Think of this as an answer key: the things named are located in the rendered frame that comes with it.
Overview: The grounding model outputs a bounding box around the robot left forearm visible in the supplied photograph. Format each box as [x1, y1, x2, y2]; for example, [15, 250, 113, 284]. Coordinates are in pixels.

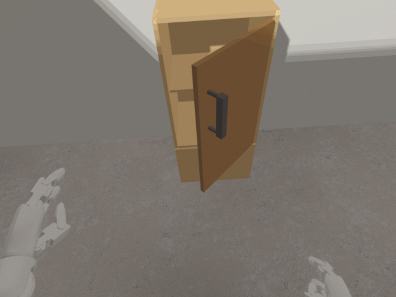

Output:
[0, 256, 37, 297]

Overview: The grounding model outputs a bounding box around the handle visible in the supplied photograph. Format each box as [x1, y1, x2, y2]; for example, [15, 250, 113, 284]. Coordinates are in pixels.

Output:
[207, 89, 228, 139]

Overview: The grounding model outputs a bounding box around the left robot hand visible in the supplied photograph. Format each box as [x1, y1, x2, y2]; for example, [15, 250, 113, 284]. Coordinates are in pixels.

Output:
[2, 168, 71, 259]

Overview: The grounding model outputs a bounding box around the cupboard door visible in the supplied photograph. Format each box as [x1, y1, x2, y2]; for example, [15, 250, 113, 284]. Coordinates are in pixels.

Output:
[191, 19, 275, 192]

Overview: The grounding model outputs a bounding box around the right robot hand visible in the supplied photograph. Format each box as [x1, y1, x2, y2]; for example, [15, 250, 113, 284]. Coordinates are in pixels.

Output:
[304, 256, 351, 297]

